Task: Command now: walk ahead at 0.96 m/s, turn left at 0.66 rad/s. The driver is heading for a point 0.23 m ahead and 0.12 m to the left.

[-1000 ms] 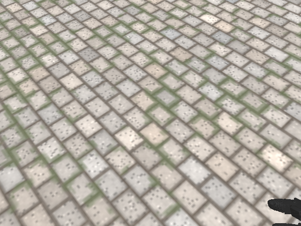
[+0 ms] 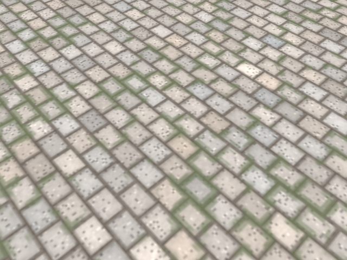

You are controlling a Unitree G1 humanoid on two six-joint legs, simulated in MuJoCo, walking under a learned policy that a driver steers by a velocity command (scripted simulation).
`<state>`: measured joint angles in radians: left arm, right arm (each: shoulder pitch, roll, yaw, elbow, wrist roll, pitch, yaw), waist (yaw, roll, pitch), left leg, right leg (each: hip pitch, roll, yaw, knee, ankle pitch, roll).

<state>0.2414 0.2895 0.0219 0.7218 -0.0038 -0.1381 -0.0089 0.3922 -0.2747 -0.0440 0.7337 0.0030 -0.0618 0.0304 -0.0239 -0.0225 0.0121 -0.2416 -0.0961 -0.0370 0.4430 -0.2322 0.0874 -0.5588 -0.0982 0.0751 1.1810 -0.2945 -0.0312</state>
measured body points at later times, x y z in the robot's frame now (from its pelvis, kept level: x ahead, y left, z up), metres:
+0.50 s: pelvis +0.30 -0.04 +0.00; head +0.34 -0.04 +0.44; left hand +0.37 +0.23 -0.12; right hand +0.49 -0.28 -0.12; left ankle +0.30 +0.12 -0.71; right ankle +0.41 -0.12 -0.74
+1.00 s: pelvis +0.37 +0.00 +0.00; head +0.37 +0.00 +0.45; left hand +0.42 +0.27 -0.14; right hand +0.52 -0.23 -0.13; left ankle +0.34 +0.11 -0.74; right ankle +0.41 -0.12 -0.74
